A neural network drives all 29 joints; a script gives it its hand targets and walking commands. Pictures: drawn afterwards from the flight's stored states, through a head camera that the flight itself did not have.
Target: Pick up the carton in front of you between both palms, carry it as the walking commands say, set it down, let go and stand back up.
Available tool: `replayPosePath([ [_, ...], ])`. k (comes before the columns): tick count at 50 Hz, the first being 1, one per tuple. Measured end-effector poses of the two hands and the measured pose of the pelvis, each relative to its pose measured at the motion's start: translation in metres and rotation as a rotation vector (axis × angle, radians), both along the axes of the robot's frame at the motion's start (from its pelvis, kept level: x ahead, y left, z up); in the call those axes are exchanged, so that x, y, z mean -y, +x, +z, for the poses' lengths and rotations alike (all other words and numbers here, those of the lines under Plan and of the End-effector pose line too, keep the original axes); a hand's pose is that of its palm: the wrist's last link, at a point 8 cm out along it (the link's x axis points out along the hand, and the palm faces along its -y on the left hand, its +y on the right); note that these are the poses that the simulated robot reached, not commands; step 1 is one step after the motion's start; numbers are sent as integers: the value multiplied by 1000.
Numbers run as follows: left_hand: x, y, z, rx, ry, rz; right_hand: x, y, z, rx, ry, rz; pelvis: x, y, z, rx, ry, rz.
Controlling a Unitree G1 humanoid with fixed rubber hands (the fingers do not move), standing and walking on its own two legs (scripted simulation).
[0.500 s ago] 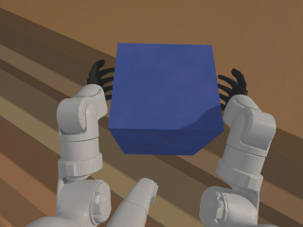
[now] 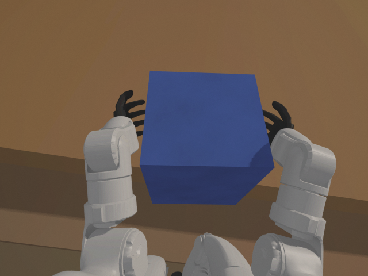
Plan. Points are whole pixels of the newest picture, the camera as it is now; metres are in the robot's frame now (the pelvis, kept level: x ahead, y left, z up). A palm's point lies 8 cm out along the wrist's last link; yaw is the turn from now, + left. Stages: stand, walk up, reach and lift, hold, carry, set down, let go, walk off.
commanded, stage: carry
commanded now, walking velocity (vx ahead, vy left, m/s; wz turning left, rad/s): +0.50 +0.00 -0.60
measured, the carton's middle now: (198, 146) +0.37 +0.04 +0.02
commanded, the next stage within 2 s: none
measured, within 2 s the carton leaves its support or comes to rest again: neither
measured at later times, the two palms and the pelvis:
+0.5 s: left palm out of the picture +0.65 +0.12 +0.43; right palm out of the picture +0.52 -0.16 +0.45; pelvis +0.28 +0.12 +0.28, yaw -14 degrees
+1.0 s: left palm out of the picture +0.94 +0.13 +0.57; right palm out of the picture +0.91 -0.17 +0.56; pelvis +0.56 +0.01 +0.40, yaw -9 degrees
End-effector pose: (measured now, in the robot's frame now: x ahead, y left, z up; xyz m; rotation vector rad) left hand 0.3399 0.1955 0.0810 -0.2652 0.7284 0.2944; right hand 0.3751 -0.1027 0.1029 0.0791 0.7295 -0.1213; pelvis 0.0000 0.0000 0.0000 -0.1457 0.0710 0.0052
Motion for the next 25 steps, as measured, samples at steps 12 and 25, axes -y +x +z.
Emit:
replayPosePath([
  [12,-74,166,159,120,102,-64,-69,139,120,82,-33,-38,-79,146,139,0,156,-57],
  [25,73,311,353,252,74,-511,53,147,344,163,-126,-467,-120,277,284,81,80,-251],
])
